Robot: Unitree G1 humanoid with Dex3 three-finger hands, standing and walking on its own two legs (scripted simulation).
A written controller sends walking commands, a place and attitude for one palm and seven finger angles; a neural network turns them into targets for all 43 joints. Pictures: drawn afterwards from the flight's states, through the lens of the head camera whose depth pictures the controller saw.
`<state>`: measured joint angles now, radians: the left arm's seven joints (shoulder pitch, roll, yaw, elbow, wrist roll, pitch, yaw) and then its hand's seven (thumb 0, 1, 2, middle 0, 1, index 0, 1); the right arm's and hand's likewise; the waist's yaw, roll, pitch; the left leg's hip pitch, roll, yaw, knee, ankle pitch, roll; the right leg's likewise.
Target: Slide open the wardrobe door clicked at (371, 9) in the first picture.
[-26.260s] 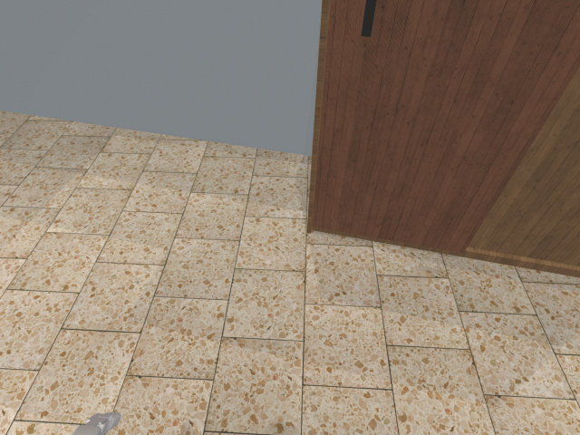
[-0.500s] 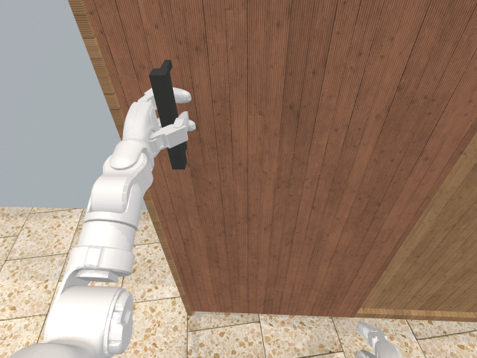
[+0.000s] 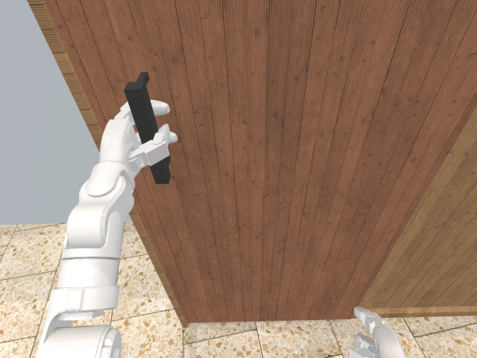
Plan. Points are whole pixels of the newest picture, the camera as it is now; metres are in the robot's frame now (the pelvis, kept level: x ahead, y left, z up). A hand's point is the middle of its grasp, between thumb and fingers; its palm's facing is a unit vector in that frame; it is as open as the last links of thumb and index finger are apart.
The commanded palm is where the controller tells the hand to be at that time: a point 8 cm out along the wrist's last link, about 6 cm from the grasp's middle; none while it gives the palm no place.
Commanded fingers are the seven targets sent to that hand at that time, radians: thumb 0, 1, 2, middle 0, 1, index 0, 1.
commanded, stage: tug the door sideways, standing still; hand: left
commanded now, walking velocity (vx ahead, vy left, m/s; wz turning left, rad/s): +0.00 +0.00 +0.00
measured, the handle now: (153, 131) +0.42 +0.15 +0.21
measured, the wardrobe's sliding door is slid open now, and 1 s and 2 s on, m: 0.00 0.05 0.17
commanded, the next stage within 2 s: step sideways, sliding the door along in 0.70 s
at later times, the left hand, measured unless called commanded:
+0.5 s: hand (165, 145) +0.37 +0.12 +0.21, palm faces +0.09 -1.00 -0.04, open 5.7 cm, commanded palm +0.35 +0.12 +0.21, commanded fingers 0.00 0.90 0.90 -0.45 -1.40 -0.45 -1.40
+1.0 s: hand (192, 146) +0.38 +0.08 +0.21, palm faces +0.01 -1.00 -0.09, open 6.1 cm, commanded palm +0.36 +0.12 +0.22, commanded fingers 0.00 0.90 0.90 -0.45 -1.40 -0.45 -1.40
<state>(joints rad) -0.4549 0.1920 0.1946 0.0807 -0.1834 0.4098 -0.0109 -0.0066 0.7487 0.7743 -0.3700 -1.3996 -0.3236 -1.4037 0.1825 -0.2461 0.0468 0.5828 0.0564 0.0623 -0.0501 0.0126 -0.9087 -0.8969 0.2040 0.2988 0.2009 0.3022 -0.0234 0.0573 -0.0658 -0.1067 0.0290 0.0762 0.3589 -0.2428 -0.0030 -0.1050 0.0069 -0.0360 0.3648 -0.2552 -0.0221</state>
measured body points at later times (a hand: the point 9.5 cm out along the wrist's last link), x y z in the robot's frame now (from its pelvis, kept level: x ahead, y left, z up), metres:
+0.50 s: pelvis +0.00 +0.01 +0.00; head -0.02 -0.02 +0.44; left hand +0.36 +0.18 +0.22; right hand +0.21 -0.18 -0.09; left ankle -0.04 +0.12 -0.75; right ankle -0.04 -0.10 -0.75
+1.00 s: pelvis -0.04 +0.00 -0.01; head -0.03 -0.02 +0.44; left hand +0.37 +0.14 +0.21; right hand +0.11 -0.22 -0.13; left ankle -0.04 +0.12 -0.75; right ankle -0.06 -0.11 -0.72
